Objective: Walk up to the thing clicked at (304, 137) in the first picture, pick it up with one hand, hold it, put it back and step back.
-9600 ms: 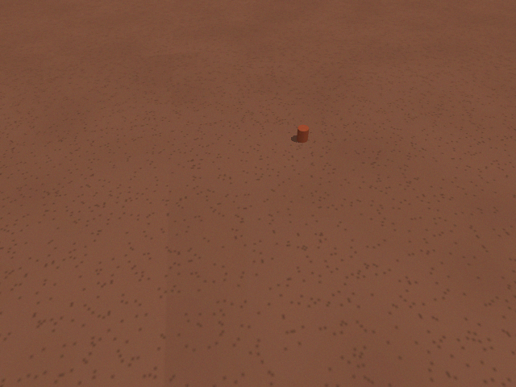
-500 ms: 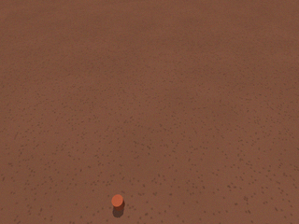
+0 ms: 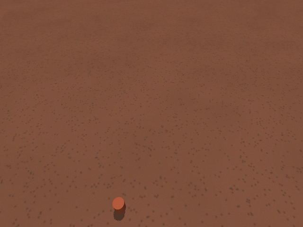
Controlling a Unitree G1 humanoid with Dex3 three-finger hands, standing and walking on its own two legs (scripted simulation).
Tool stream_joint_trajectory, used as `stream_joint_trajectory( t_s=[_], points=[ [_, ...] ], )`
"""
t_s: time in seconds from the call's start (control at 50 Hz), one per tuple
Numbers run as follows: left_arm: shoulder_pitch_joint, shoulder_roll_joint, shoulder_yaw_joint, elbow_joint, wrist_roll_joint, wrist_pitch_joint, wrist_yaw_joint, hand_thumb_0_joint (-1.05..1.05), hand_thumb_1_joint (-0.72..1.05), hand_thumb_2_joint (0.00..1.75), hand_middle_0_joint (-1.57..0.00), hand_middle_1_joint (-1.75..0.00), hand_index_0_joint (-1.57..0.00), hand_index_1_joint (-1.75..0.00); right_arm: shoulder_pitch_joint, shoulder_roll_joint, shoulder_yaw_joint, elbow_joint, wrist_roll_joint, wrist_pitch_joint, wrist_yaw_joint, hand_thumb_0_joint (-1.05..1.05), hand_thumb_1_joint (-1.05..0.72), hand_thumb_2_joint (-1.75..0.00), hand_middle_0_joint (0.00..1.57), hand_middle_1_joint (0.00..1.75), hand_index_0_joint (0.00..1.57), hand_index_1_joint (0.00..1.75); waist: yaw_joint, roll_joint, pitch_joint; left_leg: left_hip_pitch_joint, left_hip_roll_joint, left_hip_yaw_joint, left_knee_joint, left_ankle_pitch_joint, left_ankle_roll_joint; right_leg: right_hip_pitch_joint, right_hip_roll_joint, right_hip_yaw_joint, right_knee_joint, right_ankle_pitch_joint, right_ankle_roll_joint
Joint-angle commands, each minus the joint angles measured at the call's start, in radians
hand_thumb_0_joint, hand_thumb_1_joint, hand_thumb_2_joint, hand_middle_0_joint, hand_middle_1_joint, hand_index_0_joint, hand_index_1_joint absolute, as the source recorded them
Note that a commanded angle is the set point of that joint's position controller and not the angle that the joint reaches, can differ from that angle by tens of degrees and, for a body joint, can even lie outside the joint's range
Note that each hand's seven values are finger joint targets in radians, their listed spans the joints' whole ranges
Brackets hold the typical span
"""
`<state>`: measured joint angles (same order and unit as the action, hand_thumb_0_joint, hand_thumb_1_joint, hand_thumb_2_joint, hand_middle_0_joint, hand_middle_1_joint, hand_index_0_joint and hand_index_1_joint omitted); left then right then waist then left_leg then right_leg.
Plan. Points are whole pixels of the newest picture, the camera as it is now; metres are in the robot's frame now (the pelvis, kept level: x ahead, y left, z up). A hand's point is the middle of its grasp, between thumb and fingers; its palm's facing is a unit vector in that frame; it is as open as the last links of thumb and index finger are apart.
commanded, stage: stand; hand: left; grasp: from above
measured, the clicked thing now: (119, 205) +0.41 +0.23 -0.74
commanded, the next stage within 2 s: rise first in 0.06 s
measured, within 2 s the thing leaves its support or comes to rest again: neither
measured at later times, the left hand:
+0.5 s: hand out of the picture +0.15 +0.25 -0.18, palm faces -0.05 -0.93 -0.37, open 10.8 cm
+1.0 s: hand out of the picture +0.13 +0.26 -0.24, palm faces -0.16 -0.87 -0.46, open 14.0 cm
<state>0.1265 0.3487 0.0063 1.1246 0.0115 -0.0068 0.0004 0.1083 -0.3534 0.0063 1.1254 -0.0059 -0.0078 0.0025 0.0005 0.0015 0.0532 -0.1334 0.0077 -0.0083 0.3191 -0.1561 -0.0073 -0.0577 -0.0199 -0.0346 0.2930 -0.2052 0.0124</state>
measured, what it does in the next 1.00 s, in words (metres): lowers itself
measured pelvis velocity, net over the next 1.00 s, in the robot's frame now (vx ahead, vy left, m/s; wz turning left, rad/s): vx -0.02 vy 0.01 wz -0.03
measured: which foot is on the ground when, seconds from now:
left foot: down 0.00-1.00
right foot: down 0.00-1.00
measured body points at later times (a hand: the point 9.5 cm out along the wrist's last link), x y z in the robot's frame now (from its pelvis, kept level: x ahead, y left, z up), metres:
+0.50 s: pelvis -0.02 +0.00 -0.03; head +0.05 +0.01 +0.42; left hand +0.15 +0.30 -0.15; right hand +0.08 -0.26 -0.15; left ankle +0.01 +0.12 -0.75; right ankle -0.03 -0.12 -0.75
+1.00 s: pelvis -0.02 +0.01 -0.10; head +0.08 +0.02 +0.34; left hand +0.13 +0.31 -0.21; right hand +0.15 -0.25 -0.18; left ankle +0.01 +0.12 -0.75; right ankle -0.03 -0.12 -0.75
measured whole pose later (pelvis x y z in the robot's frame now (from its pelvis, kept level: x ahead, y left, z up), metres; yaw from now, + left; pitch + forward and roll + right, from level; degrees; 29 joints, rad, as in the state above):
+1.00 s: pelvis -0.02 +0.01 -0.10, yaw -2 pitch +18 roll -2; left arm 0.25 0.32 0.14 0.47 0.22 0.23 0.01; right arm 0.20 -0.24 -0.03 0.54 0.01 -0.13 -0.04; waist -0.03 0.01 -0.12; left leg -0.97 0.03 -0.02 1.15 -0.51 0.00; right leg -0.88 0.00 -0.03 1.11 -0.55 0.02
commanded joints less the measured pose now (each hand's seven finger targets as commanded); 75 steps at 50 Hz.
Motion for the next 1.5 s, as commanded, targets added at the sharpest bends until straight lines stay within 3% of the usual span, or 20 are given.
stream_joint_trajectory(
  t_s=[0.0,0.14,0.16,0.18,0.2,0.26,0.32,0.48,0.58,0.6,0.66,0.92,0.94,1.08,1.1,1.2,1.32,1.38,1.44,1.48],
  points=[
    [-0.032,0.22,0.039,-0.058,0.0,-0.021,0.01,0.0,0.9,0.9,-0.2,-0.3,-0.2,-0.3,-0.036,-0.208,-0.036,-0.053,-0.004,-0.022,-0.013,0.0,-0.9,-0.9,0.2,0.3,0.2,0.3,0.0,-0.007,-0.08,0.041,0.126,-0.1,-0.031,0.178,0.027,-0.013,-0.124,0.09,-0.042,0.137,-0.028],
    [-0.021,0.213,0.038,-0.058,0.002,-0.022,0.011,0.0,0.83,0.91,-0.19,-0.38,-0.19,-0.38,-0.047,-0.215,-0.038,-0.057,-0.004,-0.025,-0.015,0.0,-0.93,-0.92,0.2,0.3,0.2,0.3,0.007,-0.002,-0.088,0.055,0.126,-0.098,-0.019,0.224,0.031,-0.006,-0.125,0.082,-0.037,0.183,-0.024],
    [-0.371,0.069,0.042,-0.409,-0.053,-0.115,0.026,0.0,0.75,0.97,-0.23,-0.46,-0.18,-0.46,-0.015,-0.049,0.0,-0.334,0.066,-0.073,-0.036,0.0,-0.98,-0.92,0.2,0.3,0.2,0.3,-0.121,0.032,-0.02,-0.055,-0.012,0.042,0.035,0.031,0.018,-0.265,0.012,0.024,0.042,0.125,-0.019],
    [-0.49,0.092,0.051,-0.338,-0.057,-0.108,0.029,0.0,0.67,0.93,-0.2,-0.54,-0.18,-0.54,0.033,-0.079,-0.005,-0.272,0.066,-0.068,-0.044,0.0,-0.93,-0.91,0.2,0.3,0.2,0.3,-0.097,0.005,-0.042,-0.055,-0.018,0.039,0.05,-0.018,0.019,-0.236,0.014,0.011,0.056,0.076,-0.021],
    [-0.327,0.152,0.091,-0.189,-0.037,-0.072,0.03,0.0,0.59,0.9,-0.19,-0.62,-0.19,-0.62,0.077,-0.103,-0.024,-0.279,0.071,-0.057,-0.056,0.0,-0.91,-0.9,0.2,0.3,0.2,0.3,-0.076,-0.029,-0.031,-0.084,-0.012,0.037,0.06,-0.029,0.022,-0.236,0.019,-0.002,0.063,0.041,-0.023],
    [-0.298,0.253,0.173,-0.089,0.032,-0.048,-0.001,0.0,0.35,0.87,-0.14,-0.86,-0.17,-0.85,0.103,-0.105,-0.065,-0.346,0.042,-0.056,-0.057,0.0,-0.91,-0.9,0.2,0.3,0.2,0.3,-0.027,-0.059,-0.176,-0.153,-0.02,0.033,0.183,0.013,0.026,-0.275,0.014,0.006,0.17,0.062,-0.028],
    [-0.119,0.206,0.197,-0.11,0.085,-0.02,-0.022,0.0,0.11,0.93,-0.05,-1.06,-0.09,-1.01,0.137,-0.088,-0.087,-0.421,0.022,-0.062,-0.039,0.0,-0.93,-0.91,0.2,0.3,0.2,0.3,0.027,0.051,-0.286,-0.208,-0.029,0.034,0.259,0.064,0.008,-0.282,0.02,0.008,0.27,0.084,-0.041],
    [-0.097,0.165,0.191,-0.295,0.139,0.123,0.02,0.0,-0.5,0.96,-0.06,-1.11,-0.08,-1.09,0.1,-0.06,-0.086,-0.575,0.033,-0.075,-0.029,0.0,-0.89,-0.9,0.2,0.3,0.2,0.3,-0.002,-0.004,-0.254,-0.338,-0.015,0.023,0.352,-0.024,0.012,-0.417,0.039,-0.004,0.349,-0.027,-0.035],
    [-0.098,0.169,0.211,-0.477,0.154,0.114,0.029,0.0,-0.54,0.99,-0.06,-1.09,-0.07,-1.09,0.125,-0.049,-0.094,-0.619,0.025,-0.113,-0.03,0.0,-0.88,-0.9,0.2,0.3,0.2,0.3,-0.018,0.047,-0.327,-0.416,0.001,0.011,0.478,-0.056,0.012,-0.547,0.04,0.002,0.491,-0.059,-0.034],
    [-0.036,0.187,0.233,-0.462,0.165,0.123,0.031,0.0,-0.55,0.99,-0.06,-1.09,-0.07,-1.09,0.131,-0.053,-0.098,-0.623,0.025,-0.117,-0.035,0.0,-0.88,-0.9,0.2,0.3,0.2,0.3,-0.009,0.045,-0.34,-0.431,0.0,0.01,0.495,-0.056,0.013,-0.562,0.039,0.004,0.506,-0.06,-0.034],
    [-0.027,0.15,0.196,-0.596,0.169,0.134,0.024,0.0,-0.54,0.98,-0.06,-1.1,-0.07,-1.09,0.131,-0.042,-0.097,-0.644,0.022,-0.133,-0.044,0.0,-0.88,-0.9,0.2,0.3,0.2,0.3,-0.027,0.058,-0.377,-0.434,0.007,0.008,0.539,-0.032,0.014,-0.606,0.039,0.009,0.55,-0.038,-0.031],
    [0.165,0.162,0.211,-0.763,0.224,0.212,0.027,0.0,-0.53,0.95,-0.05,-1.1,-0.06,-1.09,0.125,-0.034,-0.093,-0.691,0.01,-0.168,-0.052,0.0,-0.87,-0.89,0.2,0.3,0.2,0.3,-0.032,0.065,-0.42,-0.576,0.016,-0.011,0.696,-0.008,0.02,-0.734,0.04,-0.004,0.692,-0.031,-0.031],
    [0.168,0.143,0.191,-0.789,0.228,0.211,0.027,0.0,-0.52,0.95,-0.05,-1.1,-0.06,-1.09,0.117,-0.029,-0.091,-0.701,0.011,-0.172,-0.05,0.0,-0.87,-0.89,0.2,0.3,0.2,0.3,-0.032,0.057,-0.433,-0.585,0.016,-0.012,0.715,0.007,0.021,-0.745,0.041,-0.004,0.709,-0.02,-0.031],
    [0.229,0.151,0.206,-0.841,0.255,0.204,0.027,0.0,-0.53,0.95,-0.05,-1.11,-0.06,-1.09,0.101,-0.035,-0.095,-0.715,0.01,-0.187,-0.035,0.0,-0.87,-0.89,0.2,0.3,0.2,0.3,-0.015,0.095,-0.453,-0.65,0.022,-0.048,0.759,-0.06,0.01,-0.863,0.045,-0.016,0.811,-0.103,-0.038],
    [0.157,0.169,0.194,-0.897,0.261,0.192,0.027,0.0,-0.52,0.94,-0.05,-1.11,-0.06,-1.09,0.079,-0.035,-0.094,-0.727,0.012,-0.191,-0.035,0.0,-0.87,-0.89,0.2,0.3,0.2,0.3,-0.029,0.105,-0.469,-0.658,0.023,-0.044,0.782,-0.073,0.013,-0.892,0.046,-0.009,0.821,-0.114,-0.038],
    [0.028,0.187,0.193,-0.767,0.333,0.128,0.037,0.0,-0.53,0.95,-0.05,-1.1,-0.06,-1.09,0.068,-0.045,-0.096,-0.698,0.011,-0.21,-0.023,0.0,-0.87,-0.89,0.2,0.3,0.2,0.3,-0.052,0.061,-0.452,-0.829,0.012,-0.039,0.911,-0.159,0.024,-1.034,0.044,-0.003,0.927,-0.166,-0.038],
    [-0.15,0.26,0.198,-0.687,0.473,-0.015,0.053,0.0,-0.51,0.98,-0.04,-1.1,-0.04,-1.09,0.038,-0.077,-0.113,-0.652,0.009,-0.24,-0.007,0.0,-0.84,-0.88,0.2,0.3,0.2,0.3,-0.028,0.119,-0.556,-0.954,0.014,-0.058,1.031,-0.309,0.009,-1.26,0.042,0.005,1.108,-0.286,-0.045],
    [-0.203,0.292,0.2,-0.612,0.538,-0.063,0.08,0.0,-0.52,0.98,-0.05,-1.1,-0.06,-1.09,0.036,-0.087,-0.116,-0.612,0.011,-0.237,0.001,0.0,-0.87,-0.89,0.2,0.3,0.2,0.3,-0.028,0.096,-0.628,-1.022,0.011,-0.052,1.133,-0.253,0.016,-1.319,0.046,0.003,1.186,-0.243,-0.043],
    [-0.293,0.382,0.245,-0.539,0.605,-0.102,0.105,0.0,-0.54,0.99,-0.06,-1.1,-0.06,-1.09,0.046,-0.097,-0.117,-0.576,0.01,-0.224,0.015,0.0,-0.88,-0.9,0.2,0.3,0.2,0.3,0.001,0.092,-0.722,-1.072,0.009,-0.041,1.253,-0.129,0.028,-1.378,0.051,0.002,1.268,-0.162,-0.043],
    [-0.345,0.387,0.236,-0.487,0.649,-0.12,0.118,0.0,-0.56,1.02,-0.05,-1.09,-0.05,-1.09,0.048,-0.1,-0.122,-0.563,0.003,-0.212,0.026,0.0,-0.87,-0.9,0.2,0.3,0.2,0.3,0.001,0.081,-0.747,-1.136,0.009,-0.029,1.314,-0.137,0.031,-1.414,0.055,-0.001,1.302,-0.168,-0.041]
  ],
)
